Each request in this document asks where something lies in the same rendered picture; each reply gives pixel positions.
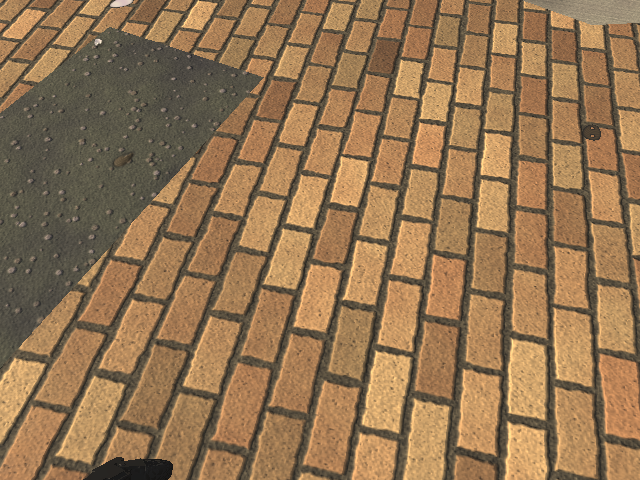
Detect left robot hand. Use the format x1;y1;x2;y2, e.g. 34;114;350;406
83;457;173;480

